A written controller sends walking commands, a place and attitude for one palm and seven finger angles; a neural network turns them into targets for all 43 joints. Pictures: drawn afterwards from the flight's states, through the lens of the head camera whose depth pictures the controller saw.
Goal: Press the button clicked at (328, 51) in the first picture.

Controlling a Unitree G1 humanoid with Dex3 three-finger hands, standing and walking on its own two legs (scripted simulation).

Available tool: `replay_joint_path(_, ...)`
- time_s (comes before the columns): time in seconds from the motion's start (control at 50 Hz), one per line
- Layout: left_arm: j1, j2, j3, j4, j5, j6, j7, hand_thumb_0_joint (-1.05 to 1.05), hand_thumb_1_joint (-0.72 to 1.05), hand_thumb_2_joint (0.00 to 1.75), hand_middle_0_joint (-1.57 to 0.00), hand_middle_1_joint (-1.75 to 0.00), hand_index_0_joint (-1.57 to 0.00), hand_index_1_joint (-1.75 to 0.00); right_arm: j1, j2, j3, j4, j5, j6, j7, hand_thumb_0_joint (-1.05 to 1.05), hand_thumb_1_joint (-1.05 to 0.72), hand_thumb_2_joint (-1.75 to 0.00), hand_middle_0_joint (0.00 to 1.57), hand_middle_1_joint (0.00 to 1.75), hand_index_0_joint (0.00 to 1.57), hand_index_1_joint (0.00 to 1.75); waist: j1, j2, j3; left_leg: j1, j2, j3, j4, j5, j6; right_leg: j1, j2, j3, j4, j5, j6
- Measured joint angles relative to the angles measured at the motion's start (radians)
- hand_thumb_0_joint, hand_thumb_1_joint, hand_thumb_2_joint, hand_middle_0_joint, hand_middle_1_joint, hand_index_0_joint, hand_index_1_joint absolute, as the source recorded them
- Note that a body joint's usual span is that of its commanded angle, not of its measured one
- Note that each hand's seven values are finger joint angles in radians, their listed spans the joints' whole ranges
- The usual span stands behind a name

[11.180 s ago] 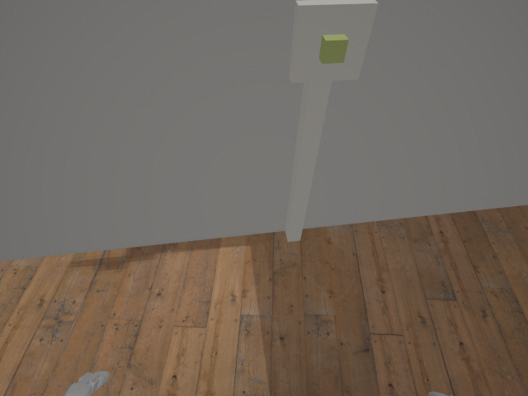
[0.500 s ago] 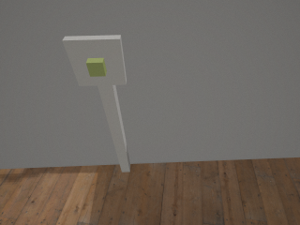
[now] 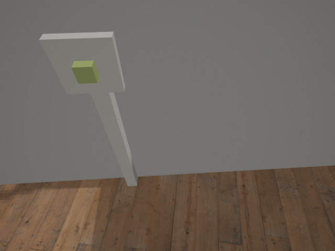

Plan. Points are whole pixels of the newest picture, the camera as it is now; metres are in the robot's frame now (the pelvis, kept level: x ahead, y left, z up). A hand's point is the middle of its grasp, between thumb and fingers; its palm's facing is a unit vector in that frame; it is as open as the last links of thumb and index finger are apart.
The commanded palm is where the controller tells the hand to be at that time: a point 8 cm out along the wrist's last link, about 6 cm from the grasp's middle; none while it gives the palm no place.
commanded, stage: come to a stop and stand still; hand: left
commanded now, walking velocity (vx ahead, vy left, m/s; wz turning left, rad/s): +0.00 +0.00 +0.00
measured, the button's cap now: (86, 71) +0.54 +0.26 +0.13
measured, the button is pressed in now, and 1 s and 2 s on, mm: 0 0 0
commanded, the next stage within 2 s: look again from close up in 0.58 s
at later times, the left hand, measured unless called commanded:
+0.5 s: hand out of the picture +0.00 +0.14 -0.17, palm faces +0.03 -0.98 -0.19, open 7.3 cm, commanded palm none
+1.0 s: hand out of the picture -0.02 +0.13 -0.17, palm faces +0.04 -0.98 -0.18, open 7.3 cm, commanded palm none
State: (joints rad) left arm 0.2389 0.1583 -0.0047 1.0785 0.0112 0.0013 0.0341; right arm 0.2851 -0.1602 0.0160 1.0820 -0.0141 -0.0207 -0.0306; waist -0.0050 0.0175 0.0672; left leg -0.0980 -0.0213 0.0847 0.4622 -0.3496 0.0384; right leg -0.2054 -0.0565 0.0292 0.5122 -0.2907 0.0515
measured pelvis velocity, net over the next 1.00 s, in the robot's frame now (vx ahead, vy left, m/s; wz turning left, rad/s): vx -0.02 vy -0.04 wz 0.01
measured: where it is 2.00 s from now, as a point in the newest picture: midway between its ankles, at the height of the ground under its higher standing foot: outside the picture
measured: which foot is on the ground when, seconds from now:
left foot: down 0.00-1.00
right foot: down 0.00-1.00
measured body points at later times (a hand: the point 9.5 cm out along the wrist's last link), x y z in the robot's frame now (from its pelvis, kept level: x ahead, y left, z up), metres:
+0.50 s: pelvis +0.00 -0.04 +0.00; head +0.02 -0.04 +0.45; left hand +0.00 +0.19 -0.16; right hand +0.01 -0.26 -0.16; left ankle -0.06 +0.09 -0.74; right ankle -0.01 -0.15 -0.74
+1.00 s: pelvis -0.02 -0.04 +0.00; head +0.00 -0.03 +0.45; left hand -0.02 +0.18 -0.16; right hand -0.03 -0.25 -0.16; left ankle -0.06 +0.09 -0.74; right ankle -0.01 -0.15 -0.74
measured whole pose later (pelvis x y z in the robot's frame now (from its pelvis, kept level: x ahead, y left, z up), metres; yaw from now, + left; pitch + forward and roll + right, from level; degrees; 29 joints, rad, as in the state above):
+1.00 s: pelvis -0.02 -0.04 +0.00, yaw +1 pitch -1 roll +0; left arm 0.28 0.15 -0.01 1.11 0.01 -0.01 0.03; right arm 0.29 -0.12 0.01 1.14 -0.01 -0.02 -0.03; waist 0.01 -0.01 0.05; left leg -0.11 0.04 0.06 0.43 -0.30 -0.01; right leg -0.20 0.00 -0.01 0.45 -0.24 0.00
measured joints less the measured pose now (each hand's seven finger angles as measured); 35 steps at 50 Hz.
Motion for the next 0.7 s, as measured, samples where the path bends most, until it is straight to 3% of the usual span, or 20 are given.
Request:
replay_joint_path(0.38, 0.018, 0.000, -0.002, 0.020, 0.000, -0.011, -0.003, 0.01, 0.93, 0.90, -0.20, -0.30, -0.20, -0.30, -0.043, -0.007, -0.009, 0.022, 0.002, 0.004, 0.001, 0.00, -0.91, -0.89, 0.20, 0.30, 0.20, 0.30, 0.010, -0.009, -0.008, 0.002, 0.052, -0.025, -0.021, 0.017, -0.050, 0.010, 0.050, -0.031, -0.028, 0.013, -0.049)
replay_joint_path(0.7, 0.027, 0.002, -0.001, 0.028, -0.001, -0.013, -0.006, 0.01, 0.92, 0.90, -0.20, -0.30, -0.20, -0.30, -0.017, 0.017, -0.004, 0.047, 0.003, 0.003, 0.001, 0.00, -0.91, -0.89, 0.20, 0.30, 0.20, 0.30, 0.011, -0.019, -0.015, 0.002, 0.064, -0.031, -0.033, 0.037, -0.060, 0.018, 0.061, -0.038, -0.054, 0.039, -0.059)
